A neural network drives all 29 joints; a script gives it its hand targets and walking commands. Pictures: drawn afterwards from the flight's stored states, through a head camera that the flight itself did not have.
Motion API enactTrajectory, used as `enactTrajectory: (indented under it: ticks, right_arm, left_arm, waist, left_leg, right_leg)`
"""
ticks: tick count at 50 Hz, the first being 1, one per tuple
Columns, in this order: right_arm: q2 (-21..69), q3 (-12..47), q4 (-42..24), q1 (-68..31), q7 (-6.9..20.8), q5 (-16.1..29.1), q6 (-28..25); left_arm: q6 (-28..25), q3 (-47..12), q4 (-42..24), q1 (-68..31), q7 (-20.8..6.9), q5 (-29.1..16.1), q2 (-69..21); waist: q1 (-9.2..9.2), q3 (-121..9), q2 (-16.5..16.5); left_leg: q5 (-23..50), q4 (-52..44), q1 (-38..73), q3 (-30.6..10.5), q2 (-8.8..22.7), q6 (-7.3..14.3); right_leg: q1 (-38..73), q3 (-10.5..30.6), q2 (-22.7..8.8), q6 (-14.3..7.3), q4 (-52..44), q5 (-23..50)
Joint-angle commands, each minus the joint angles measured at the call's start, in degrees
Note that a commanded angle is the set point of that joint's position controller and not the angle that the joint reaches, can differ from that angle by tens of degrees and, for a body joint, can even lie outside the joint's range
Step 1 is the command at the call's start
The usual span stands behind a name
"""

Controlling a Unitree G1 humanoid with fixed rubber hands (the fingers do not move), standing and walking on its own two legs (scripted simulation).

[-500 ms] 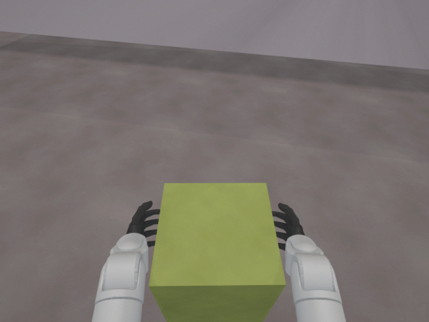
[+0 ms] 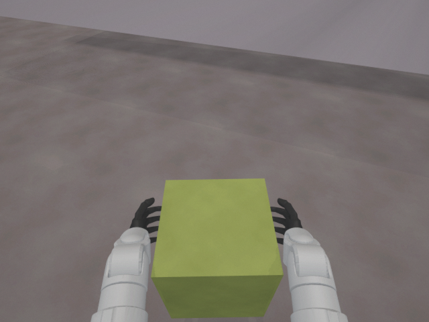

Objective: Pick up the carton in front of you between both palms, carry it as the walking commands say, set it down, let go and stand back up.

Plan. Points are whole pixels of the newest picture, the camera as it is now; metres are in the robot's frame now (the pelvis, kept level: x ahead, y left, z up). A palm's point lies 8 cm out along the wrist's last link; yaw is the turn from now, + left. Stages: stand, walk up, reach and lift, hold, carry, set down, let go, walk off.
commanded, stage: set down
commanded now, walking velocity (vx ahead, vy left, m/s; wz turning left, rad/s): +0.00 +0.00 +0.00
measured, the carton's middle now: (216, 250) +0.31 +0.00 -0.05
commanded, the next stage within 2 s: none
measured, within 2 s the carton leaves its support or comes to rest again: neither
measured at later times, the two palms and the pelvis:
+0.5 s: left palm (161, 253) +0.36 +0.14 -0.15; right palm (274, 255) +0.35 -0.15 -0.16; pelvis -0.04 -0.02 -0.08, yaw +2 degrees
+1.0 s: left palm (176, 260) +0.41 +0.12 -0.29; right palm (271, 259) +0.41 -0.17 -0.29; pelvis -0.04 -0.01 -0.20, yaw +4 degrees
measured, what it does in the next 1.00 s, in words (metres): lowers itself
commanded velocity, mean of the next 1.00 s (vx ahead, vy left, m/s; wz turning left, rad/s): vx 0.00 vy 0.00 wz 0.00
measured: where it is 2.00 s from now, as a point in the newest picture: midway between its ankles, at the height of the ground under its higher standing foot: outside the picture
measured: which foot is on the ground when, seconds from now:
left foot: down 0.00-1.00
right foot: down 0.00-1.00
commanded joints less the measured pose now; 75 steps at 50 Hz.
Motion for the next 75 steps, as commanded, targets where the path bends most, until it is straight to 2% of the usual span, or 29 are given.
enactTrajectory:
  ticks: [1, 4, 7, 10, 12, 14, 16, 19, 23, 26, 29, 32, 35, 43, 48, 55, 67, 75]
  right_arm:
    - [55.8, 25.6, 5.0, -33.4, 13.3, 11.7, -3.9]
    - [55.2, 20.0, 12.2, -40.3, 13.3, 9.0, -6.2]
    - [50.6, 11.8, 17.2, -43.4, 11.6, 4.5, -8.9]
    - [43.8, 4.3, 20.1, -42.2, 9.7, -0.2, -12.5]
    - [40.2, 1.9, 20.8, -41.1, 8.7, -1.9, -15.8]
    - [38.9, 1.9, 21.1, -40.4, 7.9, -2.6, -19.6]
    - [40.3, 4.4, 20.6, -41.4, 7.3, -2.0, -23.6]
    - [44.3, 11.2, 19.5, -45.1, 7.2, 0.6, -29.1]
    - [48.9, 22.6, 13.9, -51.4, 7.4, 5.8, -32.2]
    - [49.2, 27.8, 10.6, -53.1, 8.3, 8.4, -31.7]
    - [48.7, 28.1, 11.7, -53.3, 10.0, 8.9, -29.6]
    - [47.9, 25.6, 14.9, -53.5, 12.0, 8.2, -27.1]
    - [46.7, 22.1, 18.5, -54.6, 13.7, 7.1, -25.4]
    - [43.0, 16.6, 24.1, -58.6, 14.5, 6.7, -26.3]
    - [41.0, 17.0, 24.3, -62.1, 13.5, 8.4, -27.4]
    - [38.5, 18.8, 23.1, -69.1, 12.1, 11.3, -26.9]
    - [34.4, 15.9, 26.8, -80.6, 11.4, 11.8, -25.2]
    - [30.6, 14.5, 29.1, -87.2, 11.8, 12.4, -25.3]
  left_arm:
    - [-4.4, -25.4, 6.5, -36.0, -15.9, -10.4, -48.5]
    - [-7.6, -16.8, 14.7, -41.3, -16.2, -5.7, -47.0]
    - [-10.2, -7.3, 20.2, -42.8, -14.9, 0.3, -42.7]
    - [-13.0, -0.6, 22.4, -41.8, -13.0, 5.0, -37.7]
    - [-15.8, 0.8, 22.5, -41.7, -12.2, 5.8, -35.5]
    - [-19.1, -0.2, 22.2, -42.1, -12.0, 5.1, -35.0]
    - [-22.9, -3.4, 21.5, -43.5, -12.3, 3.3, -36.8]
    - [-28.0, -9.9, 21.1, -46.2, -12.7, -0.4, -40.7]
    - [-30.7, -19.3, 17.0, -50.5, -12.3, -5.8, -46.3]
    - [-30.0, -25.3, 13.5, -52.5, -11.2, -9.8, -48.4]
    - [-27.6, -26.9, 13.5, -52.7, -10.4, -11.1, -50.9]
    - [-25.0, -25.0, 16.0, -52.7, -10.2, -10.5, -52.6]
    - [-23.2, -21.8, 18.5, -54.1, -10.3, -9.4, -52.3]
    - [-24.7, -18.9, 20.3, -60.3, -7.5, -9.0, -49.7]
    - [-26.1, -19.8, 19.7, -64.5, -5.1, -10.3, -47.9]
    - [-26.2, -21.1, 18.4, -72.0, -3.2, -12.8, -45.6]
    - [-24.9, -15.7, 22.6, -83.9, -2.8, -13.2, -41.0]
    - [-24.9, -13.5, 25.0, -90.9, -2.7, -14.2, -37.6]
  waist:
    - [-0.15, -9.2, -2.3]
    - [1.21, -8.8, -3.0]
    - [1.61, -7.8, -2.7]
    - [1.29, -8.9, -2.2]
    - [0.69, -11.3, -2.1]
    - [0.01, -15.6, -2.4]
    - [-0.26, -21.7, -2.8]
    - [0.19, -33.6, -2.4]
    - [0.91, -54.9, -2.3]
    - [0.14, -66.7, -2.8]
    - [-0.96, -67.1, -2.5]
    - [-1.72, -61.8, -1.8]
    - [-2.17, -57.5, -1.4]
    - [-3.16, -60.0, -0.9]
    - [-3.67, -65.2, -0.8]
    - [-4.53, -70.6, -1.7]
    - [-4.92, -67.6, -4.3]
    - [-5.75, -65.5, -4.8]
  left_leg:
    - [-7.7, -6.4, -17.8, -0.4, -2.9, 2.6]
    - [-9.4, -2.2, -21.1, 0.1, -3.4, 3.4]
    - [-9.2, 2.0, -24.9, 0.2, -3.8, 3.3]
    - [-7.0, 5.4, -30.3, 0.5, -4.4, 2.8]
    - [-4.8, 8.2, -34.1, 0.7, -4.9, 2.4]
    - [-2.0, 11.1, -37.7, 1.0, -5.7, 1.9]
    - [0.5, 14.4, -41.9, 1.3, -6.6, 1.3]
    - [3.5, 19.6, -49.5, 2.1, -7.5, 0.4]
    - [7.6, 26.4, -55.9, 3.4, -8.5, -1.0]
    - [10.4, 30.7, -57.7, 3.4, -8.9, -2.2]
    - [9.1, 33.3, -59.1, 3.2, -9.1, -2.9]
    - [4.8, 35.2, -61.7, 3.1, -9.0, -3.1]
    - [1.3, 37.0, -66.0, 3.1, -9.1, -3.2]
    - [3.6, 45.0, -73.9, 3.9, -9.9, -3.9]
    - [3.8, 50.7, -77.5, 5.1, -10.6, -4.4]
    - [0.3, 58.3, -82.9, 6.8, -11.6, -4.4]
    - [-7.9, 68.5, -96.1, 9.3, -12.2, -3.4]
    - [-10.0, 74.7, -102.5, 10.4, -12.1, -3.3]
  right_leg:
    - [12.7, 1.2, 4.7, -0.5, -0.1, -8.6]
    - [9.8, 2.7, 3.9, -0.4, 1.2, -14.2]
    - [5.3, 3.9, 3.6, -0.5, 3.4, -15.8]
    - [-0.7, 3.5, 4.1, -0.4, 7.4, -11.4]
    - [-4.1, 2.9, 4.6, -0.3, 10.9, -6.6]
    - [-6.4, 2.5, 5.2, -0.3, 14.2, -0.6]
    - [-7.5, 2.5, 5.6, -0.1, 17.6, 4.7]
    - [-7.4, 2.7, 5.7, 0.2, 23.9, 11.4]
    - [-6.0, 2.7, 5.7, 0.3, 32.7, 20.1]
    - [-10.5, 1.4, 6.4, 0.4, 38.0, 21.8]
    - [-21.7, -0.7, 7.3, 0.5, 40.3, 14.8]
    - [-33.0, -2.4, 7.8, 0.2, 41.8, 6.6]
    - [-40.8, -3.2, 7.9, 0.0, 43.6, 2.3]
    - [-52.5, -3.5, 8.1, 0.1, 51.3, 4.3]
    - [-56.0, -4.0, 8.3, 0.8, 56.6, 5.5]
    - [-58.0, -4.7, 8.2, 1.8, 63.3, 4.7]
    - [-62.4, -4.9, 7.4, 2.3, 71.5, -1.0]
    - [-64.7, -5.1, 6.6, 2.0, 77.3, -1.8]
